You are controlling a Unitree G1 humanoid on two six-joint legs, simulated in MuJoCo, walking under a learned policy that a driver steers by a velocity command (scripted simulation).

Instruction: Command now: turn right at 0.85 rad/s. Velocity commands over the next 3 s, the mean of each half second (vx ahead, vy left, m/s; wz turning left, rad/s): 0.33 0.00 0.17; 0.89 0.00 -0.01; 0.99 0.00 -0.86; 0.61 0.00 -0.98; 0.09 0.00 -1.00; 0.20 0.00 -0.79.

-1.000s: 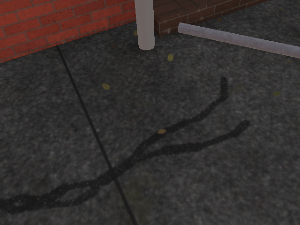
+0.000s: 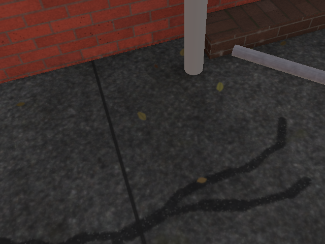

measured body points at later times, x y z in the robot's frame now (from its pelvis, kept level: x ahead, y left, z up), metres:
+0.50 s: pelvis +0.07 +0.02 -0.01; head +0.09 +0.03 +0.44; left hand +0.22 +0.30 -0.10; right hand +0.15 -0.27 -0.12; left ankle +0.03 +0.12 -0.74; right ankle +0.08 -0.10 -0.75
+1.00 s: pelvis +0.36 +0.15 -0.01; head +0.38 +0.16 +0.44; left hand +0.33 +0.43 -0.15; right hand +0.53 -0.08 -0.11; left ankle +0.34 +0.26 -0.74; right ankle +0.27 +0.00 -0.64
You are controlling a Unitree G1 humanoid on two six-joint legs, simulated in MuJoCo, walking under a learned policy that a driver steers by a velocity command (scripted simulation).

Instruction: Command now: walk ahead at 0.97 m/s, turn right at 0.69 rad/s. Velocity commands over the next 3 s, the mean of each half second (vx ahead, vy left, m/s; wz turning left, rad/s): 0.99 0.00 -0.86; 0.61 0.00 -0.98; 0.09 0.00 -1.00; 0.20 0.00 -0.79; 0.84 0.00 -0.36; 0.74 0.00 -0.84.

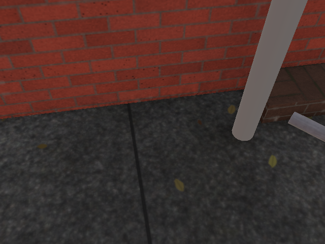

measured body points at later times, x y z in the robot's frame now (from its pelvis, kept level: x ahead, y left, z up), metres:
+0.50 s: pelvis +0.43 -0.08 -0.01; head +0.46 -0.08 +0.44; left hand +0.57 +0.19 -0.13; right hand +0.52 -0.37 -0.08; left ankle +0.52 +0.10 -0.64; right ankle +0.42 -0.08 -0.73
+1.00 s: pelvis +0.77 -0.18 +0.01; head +0.81 -0.23 +0.46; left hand +1.12 -0.22 -0.08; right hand +0.56 -0.38 -0.10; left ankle +0.87 -0.11 -0.73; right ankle +0.76 -0.29 -0.66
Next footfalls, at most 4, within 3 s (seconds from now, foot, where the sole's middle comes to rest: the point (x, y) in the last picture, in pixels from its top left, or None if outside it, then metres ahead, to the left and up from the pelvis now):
0.32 right None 0.45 -0.09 -0.77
0.72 left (203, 157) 0.90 -0.13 -0.77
1.14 right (254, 178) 0.80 -0.36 -0.77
1.44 left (200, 161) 0.87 -0.12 -0.77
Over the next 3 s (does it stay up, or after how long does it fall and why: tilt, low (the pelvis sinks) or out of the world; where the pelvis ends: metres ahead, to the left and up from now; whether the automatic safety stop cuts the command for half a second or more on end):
stays up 0.50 -0.73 -0.03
